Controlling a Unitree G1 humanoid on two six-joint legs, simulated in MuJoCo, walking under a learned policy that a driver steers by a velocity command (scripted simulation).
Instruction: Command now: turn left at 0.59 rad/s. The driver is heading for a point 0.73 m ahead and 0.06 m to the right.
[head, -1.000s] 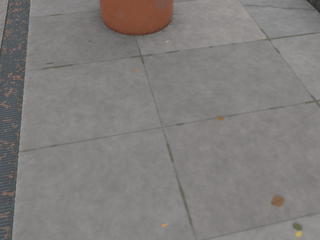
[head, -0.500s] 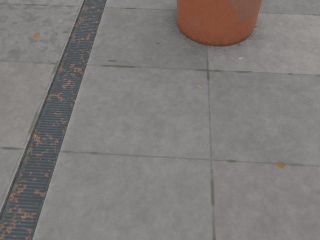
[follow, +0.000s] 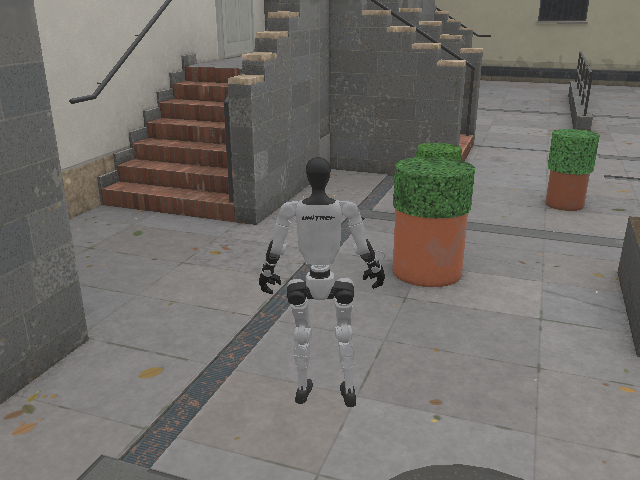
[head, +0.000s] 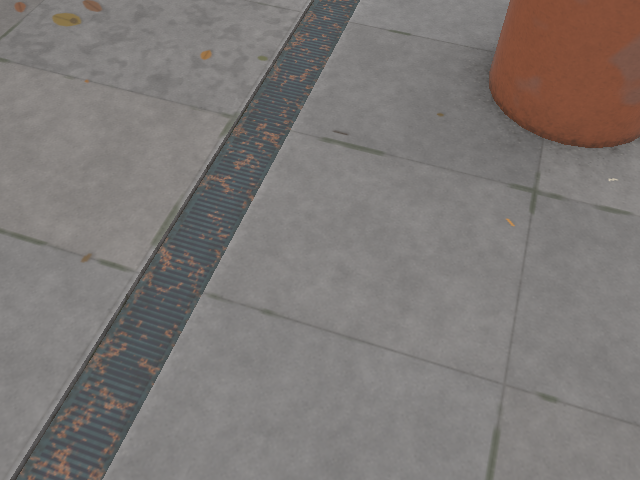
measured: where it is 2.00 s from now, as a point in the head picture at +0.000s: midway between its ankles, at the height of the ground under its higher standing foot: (295, 372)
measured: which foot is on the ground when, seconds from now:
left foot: down 0.00-0.06, up 0.08-0.42, down 0.44-0.82, up 0.84-1.00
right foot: up 0.00-0.04, down 0.06-0.44, up 0.46-0.80, down 0.82-1.00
